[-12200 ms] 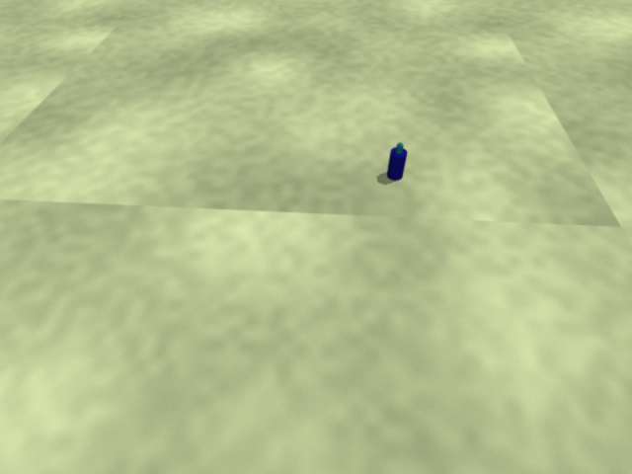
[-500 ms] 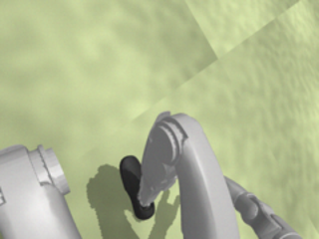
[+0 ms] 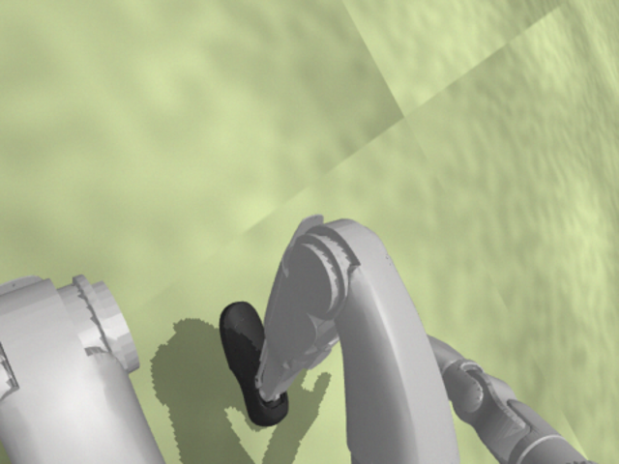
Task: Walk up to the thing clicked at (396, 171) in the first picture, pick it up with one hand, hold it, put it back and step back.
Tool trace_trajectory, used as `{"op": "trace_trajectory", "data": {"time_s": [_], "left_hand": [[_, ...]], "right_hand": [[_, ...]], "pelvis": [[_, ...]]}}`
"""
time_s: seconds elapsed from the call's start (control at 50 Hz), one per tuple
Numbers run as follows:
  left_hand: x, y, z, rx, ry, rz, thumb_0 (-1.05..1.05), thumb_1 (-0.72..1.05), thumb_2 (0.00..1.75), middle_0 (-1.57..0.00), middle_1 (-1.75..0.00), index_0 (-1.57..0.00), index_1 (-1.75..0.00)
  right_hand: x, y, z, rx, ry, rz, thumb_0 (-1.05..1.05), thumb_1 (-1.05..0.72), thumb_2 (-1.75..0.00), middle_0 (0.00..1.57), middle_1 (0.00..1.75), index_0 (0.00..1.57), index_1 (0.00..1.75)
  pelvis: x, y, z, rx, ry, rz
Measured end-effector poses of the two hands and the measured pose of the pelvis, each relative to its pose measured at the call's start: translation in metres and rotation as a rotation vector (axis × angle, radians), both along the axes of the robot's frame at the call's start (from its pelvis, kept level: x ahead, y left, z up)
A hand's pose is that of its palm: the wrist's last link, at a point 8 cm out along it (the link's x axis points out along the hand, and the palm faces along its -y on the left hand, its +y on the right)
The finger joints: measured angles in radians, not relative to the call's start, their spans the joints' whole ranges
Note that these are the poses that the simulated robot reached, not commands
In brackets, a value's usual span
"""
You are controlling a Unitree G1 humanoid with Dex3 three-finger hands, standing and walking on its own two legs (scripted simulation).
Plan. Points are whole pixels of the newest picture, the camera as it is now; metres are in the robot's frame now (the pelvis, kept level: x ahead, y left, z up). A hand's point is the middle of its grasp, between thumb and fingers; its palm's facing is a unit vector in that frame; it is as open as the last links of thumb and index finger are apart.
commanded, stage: close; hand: left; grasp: from the side
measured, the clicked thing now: out of the picture +0.47 +0.31 -0.20
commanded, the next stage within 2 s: settle in 0.68 s
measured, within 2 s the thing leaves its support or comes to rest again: leaves its support in 1.20 s
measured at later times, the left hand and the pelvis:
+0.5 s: hand out of the picture +0.44 +0.31 -0.18, palm faces +0.34 -0.94 -0.02, open 11.3 cm; pelvis +0.00 +0.00 +0.00, yaw -1 degrees
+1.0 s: hand out of the picture +0.45 +0.31 -0.18, palm faces +0.35 -0.94 -0.03, open 10.5 cm; pelvis +0.00 +0.00 +0.01, yaw -1 degrees
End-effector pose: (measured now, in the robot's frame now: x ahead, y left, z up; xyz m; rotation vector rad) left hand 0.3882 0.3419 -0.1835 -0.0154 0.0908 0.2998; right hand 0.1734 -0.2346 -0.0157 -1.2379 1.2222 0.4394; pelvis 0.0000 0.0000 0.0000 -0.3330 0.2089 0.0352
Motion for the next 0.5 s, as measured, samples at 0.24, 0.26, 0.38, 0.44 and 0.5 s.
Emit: {"op": "trace_trajectory", "data": {"time_s": [0.24, 0.26, 0.38, 0.44, 0.5], "left_hand": [[0.007, 0.001, -0.001, 0.012, -0.015, 0.024, -0.01, -0.21, 0.27, -0.24, -0.20, -0.23, -0.21], [0.008, 0.002, -0.001, 0.012, -0.015, 0.031, -0.01, -0.19, 0.28, -0.26, -0.22, -0.24, -0.22], [0.011, 0.005, 0.001, 0.019, -0.011, 0.045, -0.01, -0.06, 0.38, -0.36, -0.32, -0.35, -0.32], [0.012, 0.005, 0.002, 0.025, -0.007, 0.037, -0.01, 0.00, 0.44, -0.42, -0.38, -0.40, -0.38], [0.013, 0.007, 0.002, 0.024, -0.005, 0.050, -0.01, 0.06, 0.49, -0.47, -0.43, -0.46, -0.44]], "right_hand": [[-0.001, 0.003, 0.002, -0.023, 0.027, 0.011, 0.00, -0.90, -0.90, 0.21, 0.30, 0.21, 0.30], [-0.002, 0.003, 0.002, -0.024, 0.028, 0.010, 0.00, -0.90, -0.90, 0.21, 0.30, 0.21, 0.30], [-0.006, 0.002, 0.003, -0.032, 0.036, 0.001, -0.01, -0.89, -0.89, 0.21, 0.30, 0.21, 0.30], [-0.008, 0.001, 0.004, -0.034, 0.039, -0.004, -0.01, -0.89, -0.89, 0.21, 0.30, 0.21, 0.30], [-0.009, 0.001, 0.004, -0.035, 0.043, -0.008, -0.01, -0.89, -0.89, 0.21, 0.30, 0.21, 0.30]], "pelvis": [[0.000, 0.001, 0.001, -0.012, -0.003, -0.005], [0.000, 0.001, 0.002, -0.013, -0.003, -0.006], [-0.001, 0.001, 0.003, -0.015, -0.002, -0.007], [-0.001, 0.001, 0.003, -0.016, -0.001, -0.008], [-0.001, 0.001, 0.004, -0.017, 0.001, -0.010]]}}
